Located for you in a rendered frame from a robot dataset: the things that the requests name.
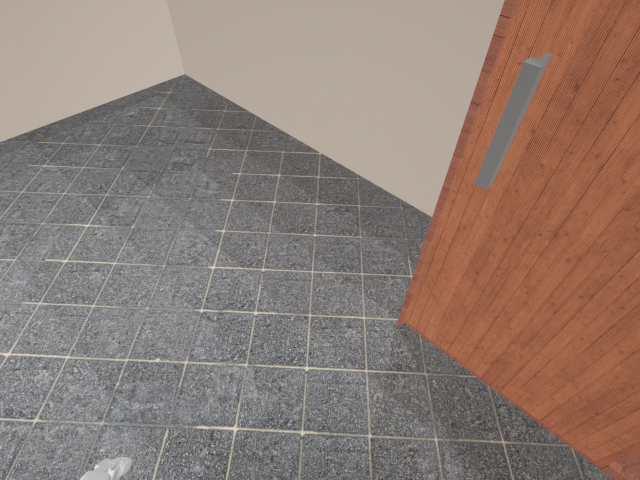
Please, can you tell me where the handle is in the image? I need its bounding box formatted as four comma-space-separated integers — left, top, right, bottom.
474, 53, 553, 190

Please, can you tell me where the wardrobe door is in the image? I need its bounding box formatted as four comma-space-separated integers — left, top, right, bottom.
615, 451, 640, 479
404, 0, 640, 467

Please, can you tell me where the robot left hand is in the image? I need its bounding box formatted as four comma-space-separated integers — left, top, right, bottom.
80, 457, 132, 480

